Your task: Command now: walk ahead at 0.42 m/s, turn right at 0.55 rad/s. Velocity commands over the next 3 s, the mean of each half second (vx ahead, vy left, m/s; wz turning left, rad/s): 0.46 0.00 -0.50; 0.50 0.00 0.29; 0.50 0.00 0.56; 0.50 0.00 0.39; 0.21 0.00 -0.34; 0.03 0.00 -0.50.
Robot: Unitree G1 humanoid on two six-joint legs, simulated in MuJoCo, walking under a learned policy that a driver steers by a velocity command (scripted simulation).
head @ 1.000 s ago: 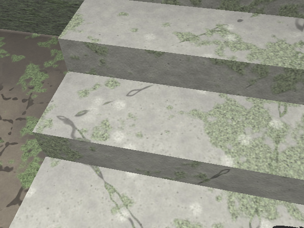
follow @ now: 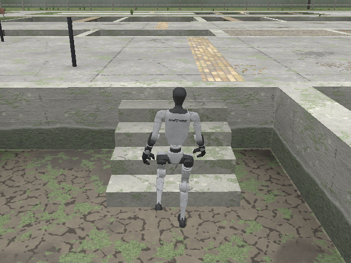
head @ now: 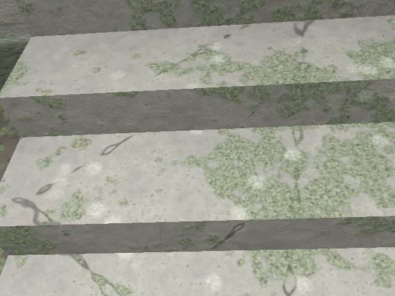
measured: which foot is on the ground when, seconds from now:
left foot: up 0.00-0.34, down 0.36-0.88, up 0.90-1.00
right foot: down 0.00-0.38, up 0.40-0.86, down 0.88-1.00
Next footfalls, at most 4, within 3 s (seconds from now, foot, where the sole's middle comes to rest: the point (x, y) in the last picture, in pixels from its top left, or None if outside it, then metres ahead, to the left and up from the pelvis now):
0.36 left None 0.39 0.08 -0.59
0.88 right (315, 288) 0.48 -0.24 -0.59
1.20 left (235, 177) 0.74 -0.03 -0.42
1.68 right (270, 56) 1.09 -0.16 -0.24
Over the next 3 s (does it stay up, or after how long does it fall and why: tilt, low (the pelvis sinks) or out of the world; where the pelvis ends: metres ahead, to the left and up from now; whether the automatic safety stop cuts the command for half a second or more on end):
stays up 1.25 -0.07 0.64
